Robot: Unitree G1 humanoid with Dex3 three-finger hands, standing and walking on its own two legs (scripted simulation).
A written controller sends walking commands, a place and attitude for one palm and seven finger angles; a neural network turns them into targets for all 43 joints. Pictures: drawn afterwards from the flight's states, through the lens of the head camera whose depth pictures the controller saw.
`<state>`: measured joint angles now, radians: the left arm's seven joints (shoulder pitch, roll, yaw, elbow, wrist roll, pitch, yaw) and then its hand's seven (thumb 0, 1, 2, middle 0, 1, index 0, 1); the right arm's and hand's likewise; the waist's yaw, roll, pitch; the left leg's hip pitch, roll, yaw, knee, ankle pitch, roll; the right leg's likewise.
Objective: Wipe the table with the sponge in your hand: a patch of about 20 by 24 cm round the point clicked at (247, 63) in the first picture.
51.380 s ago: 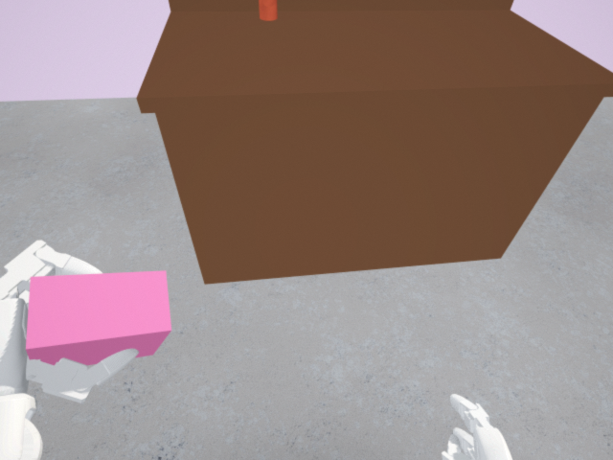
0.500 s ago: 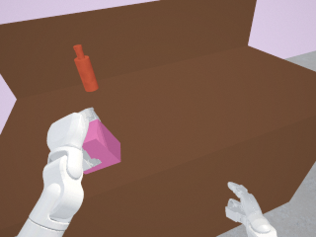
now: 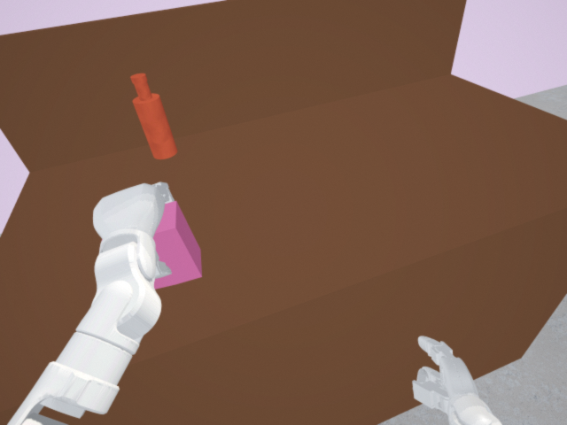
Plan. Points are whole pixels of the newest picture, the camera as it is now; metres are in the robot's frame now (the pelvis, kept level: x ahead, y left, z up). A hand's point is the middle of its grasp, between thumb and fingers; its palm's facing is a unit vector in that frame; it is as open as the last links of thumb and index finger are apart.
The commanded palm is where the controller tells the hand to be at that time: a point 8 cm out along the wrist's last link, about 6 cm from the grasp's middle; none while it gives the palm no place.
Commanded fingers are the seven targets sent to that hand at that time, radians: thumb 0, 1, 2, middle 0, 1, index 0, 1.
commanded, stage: wipe forward along the middle lane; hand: left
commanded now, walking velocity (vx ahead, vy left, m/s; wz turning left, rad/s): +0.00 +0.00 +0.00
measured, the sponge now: (160, 256) +0.32 +0.24 +0.11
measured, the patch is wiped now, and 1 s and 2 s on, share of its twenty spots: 0.95 0.95 0.95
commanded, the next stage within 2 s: slide back across to the first lane in 1.06 s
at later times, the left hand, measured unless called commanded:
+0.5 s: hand (142, 219) +0.35 +0.27 +0.15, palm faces +0.04 -0.05 -1.00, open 10.3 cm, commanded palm +0.33 +0.27 +0.18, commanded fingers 0.00 0.10 1.30 -1.20 -1.60 -1.20 -1.60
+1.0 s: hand (140, 200) +0.40 +0.30 +0.15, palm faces -0.04 -0.02 -1.00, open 10.3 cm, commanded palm +0.39 +0.30 +0.18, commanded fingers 0.00 0.10 1.30 -1.20 -1.60 -1.20 -1.60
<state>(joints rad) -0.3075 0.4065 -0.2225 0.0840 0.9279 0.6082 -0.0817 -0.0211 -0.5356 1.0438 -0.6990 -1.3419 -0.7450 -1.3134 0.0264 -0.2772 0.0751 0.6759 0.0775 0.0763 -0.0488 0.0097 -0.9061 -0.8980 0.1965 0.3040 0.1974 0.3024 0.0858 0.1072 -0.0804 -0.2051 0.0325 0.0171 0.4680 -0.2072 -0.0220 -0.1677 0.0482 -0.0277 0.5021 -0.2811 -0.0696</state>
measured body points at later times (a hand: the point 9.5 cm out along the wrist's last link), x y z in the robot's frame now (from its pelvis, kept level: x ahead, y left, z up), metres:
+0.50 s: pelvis +0.00 +0.00 +0.00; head -0.03 -0.04 +0.45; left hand +0.35 +0.27 +0.21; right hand +0.22 -0.22 -0.09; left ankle +0.03 +0.14 -0.74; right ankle +0.00 -0.07 -0.74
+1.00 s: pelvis +0.00 +0.02 +0.00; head -0.01 -0.02 +0.45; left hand +0.40 +0.29 +0.21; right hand +0.15 -0.23 -0.12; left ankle +0.03 +0.14 -0.74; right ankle +0.00 -0.07 -0.74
